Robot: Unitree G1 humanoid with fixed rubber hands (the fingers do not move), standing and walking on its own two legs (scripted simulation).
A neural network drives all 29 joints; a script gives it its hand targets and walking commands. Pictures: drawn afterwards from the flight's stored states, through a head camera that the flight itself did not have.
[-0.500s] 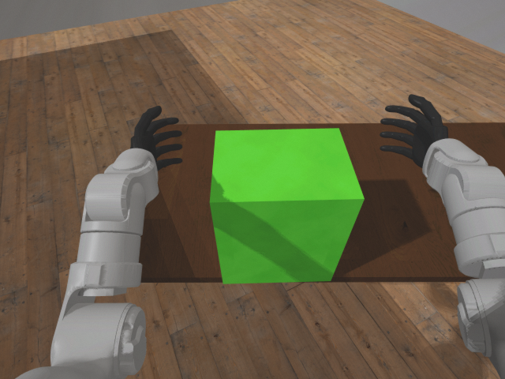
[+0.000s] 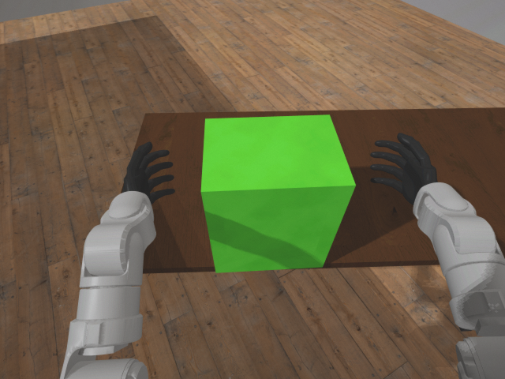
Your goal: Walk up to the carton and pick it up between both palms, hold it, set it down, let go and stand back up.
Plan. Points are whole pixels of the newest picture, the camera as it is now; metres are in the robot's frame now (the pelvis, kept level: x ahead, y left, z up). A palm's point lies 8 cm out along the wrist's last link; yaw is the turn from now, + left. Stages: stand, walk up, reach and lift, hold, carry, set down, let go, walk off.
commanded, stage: set down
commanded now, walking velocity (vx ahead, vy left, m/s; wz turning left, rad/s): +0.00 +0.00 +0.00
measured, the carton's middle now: (268, 199) +0.42 -0.02 +0.01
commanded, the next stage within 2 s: let go in 1.18 s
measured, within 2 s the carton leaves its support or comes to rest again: neither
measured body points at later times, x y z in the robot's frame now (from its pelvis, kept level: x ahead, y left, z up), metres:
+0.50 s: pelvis +0.00 -0.01 +0.00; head +0.01 -0.01 +0.45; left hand +0.31 +0.18 +0.07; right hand +0.33 -0.24 +0.07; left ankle +0.00 +0.13 -0.75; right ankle +0.01 -0.10 -0.75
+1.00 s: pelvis +0.01 +0.00 +0.00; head +0.01 -0.01 +0.45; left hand +0.25 +0.18 +0.00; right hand +0.26 -0.25 +0.00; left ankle +0.00 +0.13 -0.75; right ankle +0.01 -0.10 -0.75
